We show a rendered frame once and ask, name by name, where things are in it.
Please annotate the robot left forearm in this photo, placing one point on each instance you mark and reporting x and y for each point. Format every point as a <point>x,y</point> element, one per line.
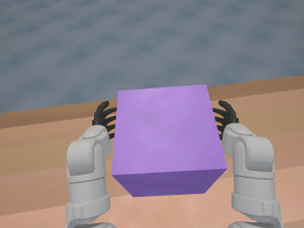
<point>85,169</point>

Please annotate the carton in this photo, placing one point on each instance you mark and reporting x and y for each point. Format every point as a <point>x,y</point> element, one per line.
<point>166,141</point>

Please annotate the robot right forearm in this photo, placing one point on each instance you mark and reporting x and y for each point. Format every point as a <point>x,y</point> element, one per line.
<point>253,156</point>

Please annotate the right robot hand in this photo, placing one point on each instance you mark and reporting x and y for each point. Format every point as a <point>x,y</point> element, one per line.
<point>229,116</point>

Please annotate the left robot hand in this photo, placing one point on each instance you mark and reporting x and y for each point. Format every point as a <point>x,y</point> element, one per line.
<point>99,117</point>

